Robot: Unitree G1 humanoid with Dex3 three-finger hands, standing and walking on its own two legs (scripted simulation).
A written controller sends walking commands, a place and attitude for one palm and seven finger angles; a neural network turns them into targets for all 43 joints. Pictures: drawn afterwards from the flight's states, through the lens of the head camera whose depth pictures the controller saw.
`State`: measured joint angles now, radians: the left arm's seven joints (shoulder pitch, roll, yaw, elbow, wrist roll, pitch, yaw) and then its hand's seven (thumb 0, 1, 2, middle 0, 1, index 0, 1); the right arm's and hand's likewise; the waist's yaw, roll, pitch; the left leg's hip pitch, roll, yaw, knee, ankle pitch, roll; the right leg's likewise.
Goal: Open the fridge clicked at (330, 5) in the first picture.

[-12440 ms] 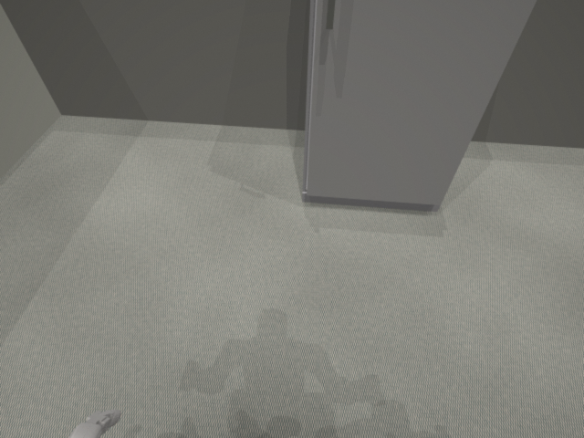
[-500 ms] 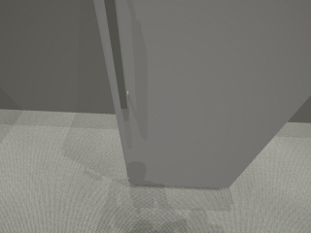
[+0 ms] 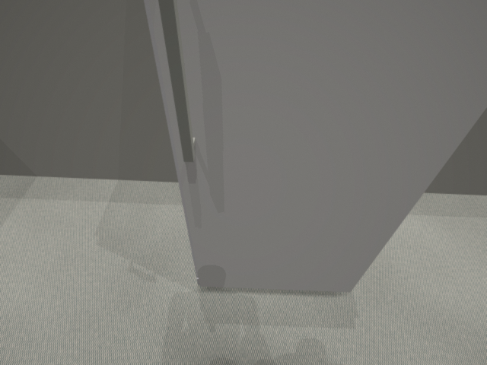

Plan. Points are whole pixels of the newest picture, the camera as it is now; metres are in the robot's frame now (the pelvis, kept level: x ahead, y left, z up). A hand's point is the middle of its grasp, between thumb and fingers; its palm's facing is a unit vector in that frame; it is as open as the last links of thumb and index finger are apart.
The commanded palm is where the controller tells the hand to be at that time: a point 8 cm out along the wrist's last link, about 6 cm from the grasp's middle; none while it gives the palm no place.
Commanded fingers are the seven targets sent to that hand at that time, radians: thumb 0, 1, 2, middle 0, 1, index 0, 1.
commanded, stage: come to a stop and stand still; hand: left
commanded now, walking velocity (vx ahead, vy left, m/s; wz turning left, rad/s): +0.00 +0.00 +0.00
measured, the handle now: (178, 58) +0.51 +0.14 +0.26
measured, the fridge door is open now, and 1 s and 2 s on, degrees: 0 0 0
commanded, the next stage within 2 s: look again from close up in 1.08 s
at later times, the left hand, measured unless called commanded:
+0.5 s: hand out of the picture -0.02 +0.14 -0.18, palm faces +0.04 -0.99 -0.14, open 7.4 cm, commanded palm none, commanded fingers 0.00 0.90 0.90 -0.20 -0.30 -0.20 -0.30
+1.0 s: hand out of the picture +0.03 +0.15 -0.18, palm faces +0.02 -0.98 -0.18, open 7.4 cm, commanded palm none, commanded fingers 0.00 0.90 0.90 -0.20 -0.30 -0.20 -0.30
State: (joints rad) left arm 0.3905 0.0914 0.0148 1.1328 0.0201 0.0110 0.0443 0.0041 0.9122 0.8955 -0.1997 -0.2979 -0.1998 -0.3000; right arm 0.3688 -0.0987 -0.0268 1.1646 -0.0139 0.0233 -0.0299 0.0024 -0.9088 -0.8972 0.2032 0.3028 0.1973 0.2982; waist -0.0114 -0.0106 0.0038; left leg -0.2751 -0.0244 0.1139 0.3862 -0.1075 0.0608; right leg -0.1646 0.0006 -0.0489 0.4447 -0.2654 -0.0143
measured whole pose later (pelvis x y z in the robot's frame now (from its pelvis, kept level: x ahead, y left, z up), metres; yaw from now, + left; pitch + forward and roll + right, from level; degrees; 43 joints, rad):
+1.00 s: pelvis +0.05 -0.01 +0.00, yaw -1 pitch +0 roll +0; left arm 0.31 0.13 0.00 1.12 0.01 -0.01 0.05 0.00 0.91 0.90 -0.20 -0.30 -0.20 -0.30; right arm 0.26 -0.13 -0.01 1.16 -0.01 -0.01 -0.04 0.01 -0.92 -0.90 0.20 0.30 0.20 0.30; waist 0.00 -0.02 0.04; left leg -0.21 -0.02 0.12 0.38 -0.17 0.05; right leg -0.07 0.01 -0.04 0.37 -0.29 -0.02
